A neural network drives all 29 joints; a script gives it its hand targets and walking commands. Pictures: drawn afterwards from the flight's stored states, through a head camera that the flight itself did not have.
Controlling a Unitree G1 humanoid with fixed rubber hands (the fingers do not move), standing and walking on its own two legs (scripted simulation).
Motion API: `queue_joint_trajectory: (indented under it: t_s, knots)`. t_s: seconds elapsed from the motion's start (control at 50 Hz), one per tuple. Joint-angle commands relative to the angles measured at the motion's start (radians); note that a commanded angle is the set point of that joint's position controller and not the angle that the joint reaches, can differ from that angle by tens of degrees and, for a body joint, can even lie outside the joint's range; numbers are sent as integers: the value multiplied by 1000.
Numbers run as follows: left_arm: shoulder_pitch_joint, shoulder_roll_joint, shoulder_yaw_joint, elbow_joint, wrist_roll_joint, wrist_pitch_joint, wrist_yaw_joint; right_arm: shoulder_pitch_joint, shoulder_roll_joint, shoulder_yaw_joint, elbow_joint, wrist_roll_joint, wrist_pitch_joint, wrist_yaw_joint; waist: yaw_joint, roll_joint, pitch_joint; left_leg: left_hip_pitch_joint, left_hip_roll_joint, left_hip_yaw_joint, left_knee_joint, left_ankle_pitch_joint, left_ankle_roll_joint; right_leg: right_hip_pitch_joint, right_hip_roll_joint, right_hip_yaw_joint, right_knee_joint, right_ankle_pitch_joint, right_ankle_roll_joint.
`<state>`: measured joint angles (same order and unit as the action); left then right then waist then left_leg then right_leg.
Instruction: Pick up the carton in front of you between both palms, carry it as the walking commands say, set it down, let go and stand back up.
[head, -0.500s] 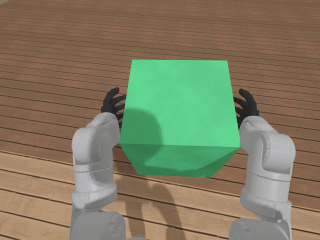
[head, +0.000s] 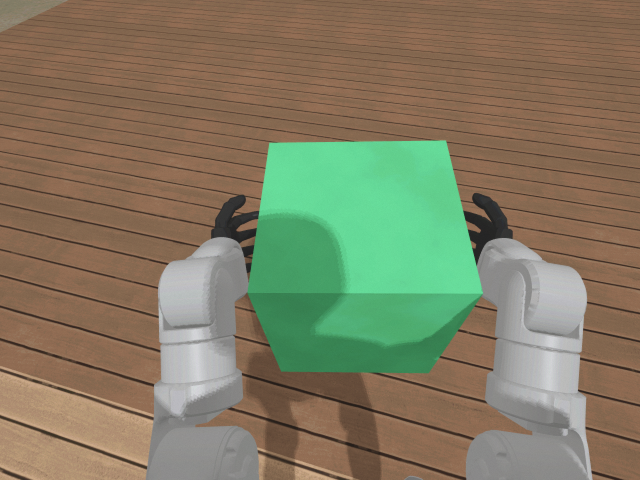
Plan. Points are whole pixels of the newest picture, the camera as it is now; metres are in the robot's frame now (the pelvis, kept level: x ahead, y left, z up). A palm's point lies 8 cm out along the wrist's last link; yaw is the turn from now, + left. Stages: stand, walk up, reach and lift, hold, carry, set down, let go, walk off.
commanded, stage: carry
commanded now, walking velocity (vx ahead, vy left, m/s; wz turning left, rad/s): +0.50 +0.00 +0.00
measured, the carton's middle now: (355, 267) +0.36 +0.02 +0.07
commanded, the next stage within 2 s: none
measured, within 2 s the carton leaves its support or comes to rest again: neither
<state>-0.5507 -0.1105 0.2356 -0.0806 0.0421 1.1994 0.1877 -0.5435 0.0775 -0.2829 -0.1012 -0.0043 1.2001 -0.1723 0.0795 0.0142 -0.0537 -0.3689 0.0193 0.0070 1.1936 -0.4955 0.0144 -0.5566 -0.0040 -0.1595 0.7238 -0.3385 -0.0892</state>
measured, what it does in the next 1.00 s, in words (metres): climbs: left foot, then right foot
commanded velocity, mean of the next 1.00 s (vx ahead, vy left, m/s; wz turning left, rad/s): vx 0.50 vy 0.00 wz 0.00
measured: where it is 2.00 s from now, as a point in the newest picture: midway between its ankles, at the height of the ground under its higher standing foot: (369, 210)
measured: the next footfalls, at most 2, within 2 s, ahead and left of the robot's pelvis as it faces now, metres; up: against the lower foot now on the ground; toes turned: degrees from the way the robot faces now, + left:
left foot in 0.28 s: +0.32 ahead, +0.13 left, +0.01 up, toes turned +7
right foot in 0.74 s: +0.64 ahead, -0.06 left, +0.01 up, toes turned -7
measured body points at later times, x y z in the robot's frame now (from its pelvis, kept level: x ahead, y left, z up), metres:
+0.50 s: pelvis +0.29 +0.05 +0.05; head +0.31 +0.06 +0.50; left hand +0.65 +0.17 +0.18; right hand +0.62 -0.13 +0.19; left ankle +0.28 +0.13 -0.69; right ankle +0.29 -0.08 -0.60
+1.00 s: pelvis +0.61 -0.02 +0.06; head +0.66 -0.03 +0.51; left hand +0.92 +0.15 +0.12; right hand +0.93 -0.16 +0.12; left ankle +0.66 +0.14 -0.62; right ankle +0.60 -0.05 -0.69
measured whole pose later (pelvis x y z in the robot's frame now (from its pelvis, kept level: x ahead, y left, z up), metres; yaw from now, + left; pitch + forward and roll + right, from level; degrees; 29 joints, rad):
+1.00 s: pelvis +0.61 -0.02 +0.06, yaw +1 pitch +5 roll +3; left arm -0.28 -0.16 0.22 -0.19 0.02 1.08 0.15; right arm -0.29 0.16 -0.21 -0.22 -0.05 1.09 -0.15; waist 0.02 -0.01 -0.01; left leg -0.63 0.06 0.08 0.91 -0.25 -0.02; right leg -0.24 0.02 -0.14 0.34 -0.21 -0.11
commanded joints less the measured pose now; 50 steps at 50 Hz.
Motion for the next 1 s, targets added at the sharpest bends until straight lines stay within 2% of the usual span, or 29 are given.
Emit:
queue_joint_trajectory:
  t_s: [0.0,0.06,0.1,0.14,0.18,0.2,0.22,0.24,0.26,0.28,0.32,0.36,0.4,0.42,0.52,0.58,0.62,0.64,0.66,0.68,0.7,0.72,0.76,0.78,0.82,0.9,0.94,0.96,0.98]
  knots:
    - [-779,-908,-733,-279,-416,-59,-95,-601,825,574,-158,143,-49,39,-33,-35,-432,-356,43,-18,90,88,33,546,-284,484,-352,102,-132]
    - [-692,-843,-701,-234,-359,-80,-98,-520,810,604,-116,103,-55,42,-26,-173,-385,-340,52,31,-136,125,23,505,-268,347,-395,82,-137]
    - [-620,-824,-699,-179,-337,-78,-94,-517,792,633,-123,108,-67,43,-27,-148,-386,-287,41,62,-320,150,5,526,-226,242,-405,132,-110]
    - [-569,-793,-680,-194,-309,-82,-85,-528,779,667,-188,144,-67,44,-32,-217,-386,-164,29,109,-487,237,14,508,-217,183,-411,185,-88]
    - [-532,-745,-664,-177,-290,-64,-68,-503,715,657,-182,159,-53,46,-45,-164,-365,-10,-11,178,-617,268,7,422,-241,159,-348,158,-71]
    - [-559,-723,-671,-192,-264,-59,-62,-489,700,639,-163,143,-51,43,-93,-130,-395,127,-56,220,-676,303,12,386,-210,114,-254,198,-43]
    - [-576,-717,-676,-213,-279,-52,-52,-470,688,635,-153,167,-47,41,-142,-17,-460,349,-21,179,-692,276,24,297,-152,36,-46,295,14]
    - [-588,-673,-659,-203,-262,-40,-39,-419,645,602,-103,155,-38,34,-163,206,-465,544,158,-139,-744,155,99,49,-64,5,203,138,68]
    - [-538,-622,-614,-158,-229,-18,-30,-406,606,588,-67,137,-32,24,-164,403,-425,610,335,-597,-891,191,201,-214,75,47,437,-166,111]
    - [-530,-610,-570,-153,-219,-13,-21,-439,620,603,-85,152,-22,20,-158,248,-430,655,338,-582,-832,300,239,-294,12,154,548,-188,76]
    - [-517,-657,-542,-165,-189,-16,-19,-583,707,678,-209,235,-25,36,-163,33,-424,586,310,-441,-784,376,215,-337,-25,182,600,-145,68]
    - [-542,-695,-521,-160,-182,-20,-19,-695,761,716,-278,330,-35,53,-149,-6,-397,477,284,-352,-816,357,187,-264,-67,188,487,-69,61]
    - [-519,-687,-532,-132,-156,-20,-12,-639,753,699,-231,314,-36,61,-143,47,-381,457,265,-296,-878,293,177,-243,-55,157,406,6,57]
    - [-504,-676,-534,-110,-127,-20,-10,-649,747,700,-212,308,-35,63,-149,98,-360,490,284,-288,-878,372,185,-288,-56,152,397,34,66]
    - [-506,-663,-545,-124,-119,-16,-13,-580,719,654,-129,268,-26,70,-156,102,-303,505,214,-96,-882,654,145,-208,-52,76,98,167,82]
    - [-505,-660,-562,-113,-138,-4,-19,-517,723,615,-50,235,-18,65,-164,148,-246,467,152,31,-867,830,125,-68,11,-46,-130,249,70]
    - [-513,-637,-560,-108,-138,-6,-17,-466,717,585,-3,193,-16,54,-155,143,-258,480,158,63,-751,1071,90,46,57,-87,-200,274,39]
    - [-471,-668,-546,-63,-158,-7,-25,-500,694,599,-32,187,-17,50,-87,188,-325,472,144,123,-613,1085,40,192,57,-63,-290,329,28]
    - [-515,-682,-568,-108,-171,-9,-32,-468,710,582,-9,162,-15,47,-41,132,-417,358,116,137,-446,977,-2,441,31,-30,-286,336,20]
    - [-503,-683,-561,-60,-197,-9,-40,-510,726,590,-25,179,-18,46,1,-43,-466,78,41,117,-231,661,-33,701,-125,199,-230,317,-14]
    - [-453,-679,-537,-6,-170,-17,-42,-504,729,606,-39,149,-14,43,-7,-322,-477,-197,-94,92,1,46,-49,815,-343,624,-314,372,-139]
    - [-479,-713,-554,-45,-194,-23,-45,-478,734,582,-9,140,-18,41,-17,-280,-469,-346,-73,23,154,-30,-12,876,-368,728,-364,362,-196]
    - [-538,-815,-622,-106,-257,-51,-68,-464,816,587,-11,137,-38,43,-62,-116,-415,-335,20,-38,94,75,4,719,-332,583,-374,288,-107]
    - [-586,-874,-668,-151,-277,-74,-87,-497,882,602,-52,146,-57,57,-58,-52,-386,-321,42,-13,39,117,1,616,-321,521,-401,294,-100]
    - [-509,-945,-668,-148,-293,-101,-118,-463,939,663,-84,146,-83,67,-83,-113,-399,-245,58,15,-81,195,-20,579,-265,371,-437,395,-52]
    - [-280,-973,-718,-206,-262,-131,-154,-224,1006,782,-141,157,-123,103,-61,-155,-422,-330,59,46,-271,255,-40,756,-268,271,-440,651,-62]
    - [-158,-958,-754,-219,-243,-135,-170,-111,1001,828,-172,136,-125,120,-62,-131,-381,-319,62,81,-363,295,-38,747,-268,245,-465,632,-72]
    - [-130,-971,-761,-261,-249,-137,-181,-106,1003,836,-225,146,-135,121,-57,-117,-358,-362,39,106,-396,340,-46,793,-229,215,-446,749,-25]
    - [-128,-975,-781,-317,-270,-138,-187,-28,1038,830,-217,156,-136,128,-56,-99,-349,-363,34,118,-459,339,-46,830,-233,185,-438,762,-47]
